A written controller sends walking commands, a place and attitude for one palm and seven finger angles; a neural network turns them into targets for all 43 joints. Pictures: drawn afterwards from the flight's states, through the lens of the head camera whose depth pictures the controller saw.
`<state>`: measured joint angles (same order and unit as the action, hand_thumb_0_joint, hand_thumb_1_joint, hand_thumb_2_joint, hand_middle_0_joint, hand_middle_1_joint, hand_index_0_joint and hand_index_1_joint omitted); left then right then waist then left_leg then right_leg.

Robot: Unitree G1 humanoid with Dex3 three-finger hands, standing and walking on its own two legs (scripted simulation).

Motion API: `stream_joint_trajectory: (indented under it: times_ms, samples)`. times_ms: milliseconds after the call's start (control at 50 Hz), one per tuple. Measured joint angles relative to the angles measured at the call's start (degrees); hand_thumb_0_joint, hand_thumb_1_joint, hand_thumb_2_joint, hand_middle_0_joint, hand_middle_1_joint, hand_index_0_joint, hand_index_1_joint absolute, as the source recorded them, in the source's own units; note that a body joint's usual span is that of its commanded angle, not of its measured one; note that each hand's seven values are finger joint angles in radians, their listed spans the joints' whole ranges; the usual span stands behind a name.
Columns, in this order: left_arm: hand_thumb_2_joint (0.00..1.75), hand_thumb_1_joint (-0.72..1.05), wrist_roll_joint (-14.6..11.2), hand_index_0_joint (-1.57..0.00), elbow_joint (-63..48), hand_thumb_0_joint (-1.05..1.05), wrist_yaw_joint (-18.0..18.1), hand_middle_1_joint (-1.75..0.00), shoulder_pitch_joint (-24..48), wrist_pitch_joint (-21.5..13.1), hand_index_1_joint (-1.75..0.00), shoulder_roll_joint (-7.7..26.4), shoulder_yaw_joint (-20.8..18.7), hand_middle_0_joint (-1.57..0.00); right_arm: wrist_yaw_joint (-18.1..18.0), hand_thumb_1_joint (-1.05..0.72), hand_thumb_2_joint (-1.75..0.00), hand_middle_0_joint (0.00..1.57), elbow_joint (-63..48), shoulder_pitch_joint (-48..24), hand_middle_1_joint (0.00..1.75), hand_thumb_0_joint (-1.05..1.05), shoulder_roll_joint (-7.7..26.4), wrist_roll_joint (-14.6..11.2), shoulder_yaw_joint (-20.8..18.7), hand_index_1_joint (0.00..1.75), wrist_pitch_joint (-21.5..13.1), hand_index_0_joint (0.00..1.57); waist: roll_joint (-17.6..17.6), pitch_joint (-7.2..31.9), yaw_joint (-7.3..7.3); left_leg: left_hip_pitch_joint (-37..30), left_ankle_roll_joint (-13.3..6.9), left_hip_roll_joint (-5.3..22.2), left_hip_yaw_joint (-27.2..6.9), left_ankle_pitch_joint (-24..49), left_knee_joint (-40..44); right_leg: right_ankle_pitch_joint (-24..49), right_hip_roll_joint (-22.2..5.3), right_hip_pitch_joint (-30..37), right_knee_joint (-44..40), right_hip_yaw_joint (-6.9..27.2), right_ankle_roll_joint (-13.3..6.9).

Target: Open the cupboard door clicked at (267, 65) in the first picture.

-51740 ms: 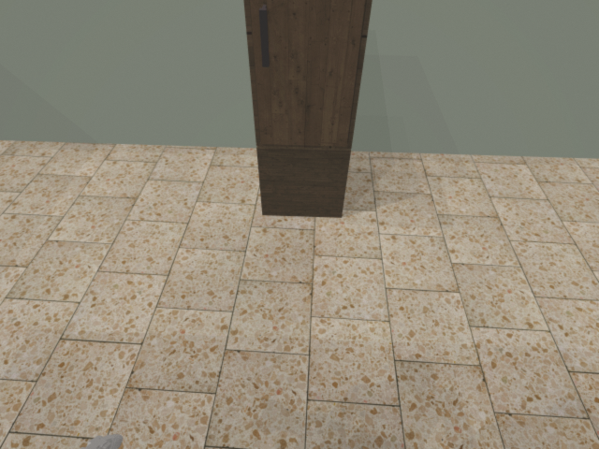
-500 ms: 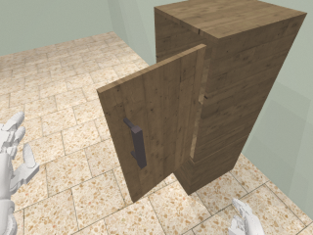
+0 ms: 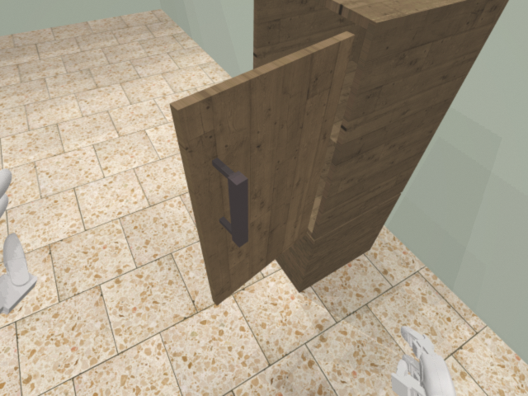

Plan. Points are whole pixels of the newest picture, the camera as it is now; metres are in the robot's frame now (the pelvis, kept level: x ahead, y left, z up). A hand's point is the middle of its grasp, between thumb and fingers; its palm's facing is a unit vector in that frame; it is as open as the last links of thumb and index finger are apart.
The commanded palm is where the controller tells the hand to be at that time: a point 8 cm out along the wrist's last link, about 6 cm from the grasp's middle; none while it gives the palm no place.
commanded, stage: step back with the hand held close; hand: left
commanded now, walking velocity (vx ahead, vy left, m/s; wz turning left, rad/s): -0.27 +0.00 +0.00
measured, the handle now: (230, 205) +0.39 +0.09 +0.07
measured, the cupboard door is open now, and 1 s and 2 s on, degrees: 100 100 100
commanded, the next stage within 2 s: stop stepping back and stand still in 0.72 s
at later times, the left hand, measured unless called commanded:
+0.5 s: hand out of the picture +0.14 +0.28 +0.18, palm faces +0.46 -0.74 -0.50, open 7.4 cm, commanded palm +0.07 +0.31 +0.18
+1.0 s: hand out of the picture +0.05 +0.22 +0.18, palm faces +0.36 -0.77 -0.52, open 7.4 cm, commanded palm +0.00 +0.25 +0.18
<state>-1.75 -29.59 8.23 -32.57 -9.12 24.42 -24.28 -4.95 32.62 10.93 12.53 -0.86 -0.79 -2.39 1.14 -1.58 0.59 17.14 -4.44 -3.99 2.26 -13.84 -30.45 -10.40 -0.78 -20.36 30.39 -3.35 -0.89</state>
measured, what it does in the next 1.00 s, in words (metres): walks backwards: right foot, then left foot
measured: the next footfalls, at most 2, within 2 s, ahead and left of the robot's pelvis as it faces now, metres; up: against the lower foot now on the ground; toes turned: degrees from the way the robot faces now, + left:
right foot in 0.76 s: -0.22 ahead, -0.12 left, +0.00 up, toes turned -4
left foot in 1.00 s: -0.16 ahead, +0.07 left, +0.00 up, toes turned -3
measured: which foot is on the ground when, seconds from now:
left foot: down 0.00-0.80, up 0.82-0.98, down 1.00-1.00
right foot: down 0.00-0.36, up 0.38-0.74, down 0.76-1.00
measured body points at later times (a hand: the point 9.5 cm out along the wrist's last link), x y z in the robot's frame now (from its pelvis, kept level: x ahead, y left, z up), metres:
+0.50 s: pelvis -0.06 +0.01 +0.00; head -0.03 +0.04 +0.45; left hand +0.11 +0.32 +0.21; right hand +0.11 -0.22 -0.07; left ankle +0.02 +0.07 -0.73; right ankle -0.10 -0.14 -0.67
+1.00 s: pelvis -0.15 -0.04 +0.00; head -0.15 -0.04 +0.45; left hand +0.03 +0.25 +0.21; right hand +0.00 -0.30 -0.08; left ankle -0.14 +0.06 -0.73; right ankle -0.26 -0.12 -0.73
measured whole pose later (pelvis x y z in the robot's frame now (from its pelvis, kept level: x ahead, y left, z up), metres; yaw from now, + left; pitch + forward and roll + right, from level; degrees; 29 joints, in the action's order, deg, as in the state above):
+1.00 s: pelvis -0.15 -0.04 +0.00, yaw -3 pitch +4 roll +1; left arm -3.5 -30.0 7.5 -34.6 -10.7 26.4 -26.7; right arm -5.1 35.8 12.3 14.2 -1.1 0.6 -4.1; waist 1.8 3.8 0.2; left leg 20.9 -0.8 -1.1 3.9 -10.3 -33.4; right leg -23.3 1.0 -7.9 27.7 -1.9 -2.3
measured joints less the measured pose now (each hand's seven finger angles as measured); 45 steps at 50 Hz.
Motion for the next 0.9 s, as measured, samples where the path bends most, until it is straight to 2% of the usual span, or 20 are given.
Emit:
stream_joint_trajectory:
  times_ms: [80,200,300,340,360,400,460,500,580,660,720,760,780,800,820,860,900]
  samples:
    - [0.90,0.89,1.16,-0.21,0.01,0.01,-0.24,-0.30,1.54,-0.65,-0.30,-0.31,-0.37,-0.21,0.39,-0.90,-0.90,0.20,-1.10,0.31,0.30,0.01,-0.59,0.32,0.57,0.30,-0.66,0.21,0.12,-0.05,0.01,1.51,-0.25,-0.65,-0.60,0.08,-1.79,-1.23,0.53,-0.68,2.58,2.62,0.55]
    - [0.90,0.89,1.50,-0.21,-0.48,0.01,-0.56,-0.30,1.90,-1.58,-0.30,-1.58,-0.88,-0.21,1.32,-0.90,-0.90,0.21,-1.54,-0.19,0.30,0.01,-0.91,0.36,1.15,0.30,-0.93,0.21,-0.55,-0.72,0.33,4.33,0.38,0.55,-1.21,-0.54,-5.12,-0.52,1.61,-2.01,2.90,1.80,0.03]
    - [0.90,0.89,0.82,-0.21,-3.08,0.01,-0.08,-0.30,1.83,-2.44,-0.30,-1.67,0.76,-0.21,1.60,-0.90,-0.90,0.21,-0.27,-0.07,0.30,0.01,-0.27,0.42,0.61,0.30,-0.89,0.21,-0.13,-1.02,-0.76,7.75,2.08,1.38,-1.92,-4.73,-9.07,0.69,1.69,-3.13,2.41,0.11,-0.22]
    - [0.90,0.89,0.67,-0.21,-4.36,0.01,0.14,-0.30,1.63,-2.76,-0.30,-0.87,0.68,-0.21,1.37,-0.90,-0.90,0.21,0.29,-0.05,0.30,0.01,-0.07,0.45,0.46,0.30,-0.63,0.21,0.57,-1.44,-1.13,8.03,1.56,1.54,-1.49,-1.14,-8.35,0.82,1.37,-3.69,3.01,-0.18,0.09]
    - [0.90,0.89,0.64,-0.21,-4.88,0.01,0.23,-0.30,1.32,-2.97,-0.30,-0.32,0.26,-0.21,1.15,-0.90,-0.90,0.21,0.37,0.03,0.30,0.01,-0.04,0.52,0.40,0.30,-0.60,0.21,0.93,-1.58,-1.14,8.10,0.68,1.53,-1.10,1.24,-7.82,0.47,1.23,-4.21,3.70,-0.04,0.29]
    - [0.90,0.89,1.01,-0.21,-4.88,0.01,0.17,-0.30,0.96,-3.32,-0.30,0.64,-1.04,-0.21,0.69,-0.90,-0.90,0.21,0.69,0.02,0.30,0.01,-0.35,0.95,0.03,0.30,-0.97,0.21,0.95,-1.97,-1.04,8.03,-0.42,1.63,-0.76,1.76,-7.33,-4.81,2.06,-5.96,10.37,1.67,0.87]
    - [0.90,0.89,1.42,-0.21,-4.02,0.01,0.27,-0.30,1.13,-3.40,-0.31,1.59,-2.80,-0.21,0.73,-0.90,-0.90,0.21,1.55,0.76,0.30,0.01,-1.50,1.60,-0.47,0.30,-2.25,0.21,-0.44,-1.06,-1.12,7.68,-0.56,2.51,-1.79,3.45,-3.81,-11.89,4.42,-6.57,25.60,3.86,1.08]
    - [0.90,0.89,0.88,-0.21,-4.18,0.01,0.75,-0.30,1.10,-3.56,-0.31,1.81,-3.84,-0.21,0.98,-0.90,-0.90,0.20,2.28,1.08,0.30,0.01,-2.39,1.58,-0.20,0.30,-3.26,0.21,-0.76,0.05,-0.40,7.46,-0.24,3.40,-1.82,5.75,-0.39,-14.61,4.49,-4.19,27.71,3.96,1.30]
    - [0.90,0.89,-0.11,-0.21,-4.36,0.01,1.30,-0.30,1.20,-3.05,-0.30,0.66,-3.48,-0.21,1.76,-0.90,-0.90,0.21,3.09,0.14,0.30,0.01,-3.89,1.50,0.94,0.30,-4.76,0.21,-0.34,1.83,0.94,7.38,0.41,5.21,-0.39,10.23,6.45,-17.65,3.04,2.24,21.06,3.59,1.49]
    - [0.90,0.90,-0.80,-0.20,-3.31,0.01,0.51,-0.30,3.41,-1.50,-0.30,-0.75,-0.10,-0.20,2.28,-0.90,-0.90,0.21,2.92,-2.17,0.30,0.01,-4.35,1.75,1.67,0.30,-5.86,0.21,-0.49,1.94,0.64,7.92,1.24,6.05,0.27,15.53,12.80,-18.76,2.74,7.95,10.52,2.73,0.76]
    - [0.90,0.90,-1.67,-0.20,-4.00,0.01,-0.56,-0.30,3.24,-0.92,-0.30,1.10,0.46,-0.20,2.84,-0.90,-0.90,0.21,1.91,-4.07,0.30,0.01,-4.61,1.94,1.99,0.30,-5.68,0.21,0.47,1.45,0.02,9.07,2.07,5.86,1.09,19.12,15.83,-15.56,2.96,11.27,1.56,1.63,-0.22]
    - [0.90,0.90,-2.51,-0.21,-5.36,0.02,-1.29,-0.30,2.20,-1.30,-0.30,3.54,-0.79,-0.20,3.14,-0.90,-0.90,0.21,0.96,-5.52,0.30,0.01,-4.61,1.96,2.25,0.30,-5.10,0.21,1.98,0.64,0.14,10.62,2.64,5.44,2.48,20.32,15.27,-11.03,2.56,13.30,-5.35,0.99,-1.04]
    - [0.90,0.89,-2.79,-0.21,-5.98,0.02,-1.65,-0.30,1.56,-1.88,-0.30,4.34,-1.37,-0.20,3.23,-0.90,-0.90,0.21,0.75,-6.28,0.30,0.01,-4.23,1.91,2.31,0.30,-4.75,0.21,1.93,0.12,0.17,11.95,2.97,5.76,2.91,20.12,13.40,-12.17,2.64,13.92,-7.31,0.97,-1.53]
    - [0.90,0.89,-3.03,-0.21,-6.28,0.02,-2.06,-0.30,1.02,-2.47,-0.30,4.27,-1.14,-0.21,3.15,-0.90,-0.90,0.21,1.22,-6.78,0.30,0.01,-3.55,1.71,2.20,0.30,-4.16,0.21,0.49,-0.51,0.06,13.16,3.58,6.65,1.88,16.67,10.20,-12.58,3.74,13.92,-7.12,0.62,-1.82]
    - [0.90,0.89,-3.17,-0.21,-6.64,0.02,-2.38,-0.30,0.09,-3.04,-0.30,4.53,-1.02,-0.21,2.93,-0.90,-0.90,0.21,1.82,-6.54,0.30,0.01,-3.09,1.49,2.10,0.30,-3.52,0.21,-0.07,-0.53,0.24,14.70,4.29,6.69,0.70,10.04,5.04,-12.33,4.21,13.83,-6.73,0.67,-1.99]
    - [0.90,0.89,-2.88,-0.21,-7.35,0.02,-2.67,-0.30,-2.35,-4.10,-0.30,5.31,-1.59,-0.21,2.43,-0.90,-0.90,0.21,2.98,-4.51,0.30,0.01,-2.57,0.50,1.93,0.30,-2.62,0.21,1.06,0.77,1.01,17.10,5.10,4.59,-0.88,-1.05,-8.97,-11.44,3.35,13.73,-6.52,1.54,-1.98]
    - [0.90,0.89,-2.30,-0.21,-7.40,0.01,-2.56,-0.30,-4.89,-4.23,-0.31,5.72,-3.40,-0.21,1.86,-0.90,-0.90,0.21,3.33,-2.05,0.30,0.01,-2.35,0.02,2.04,0.30,-1.53,0.21,3.22,2.68,1.45,16.05,5.23,3.01,0.23,-3.75,-15.11,-11.10,1.87,13.46,-6.19,2.68,-1.86]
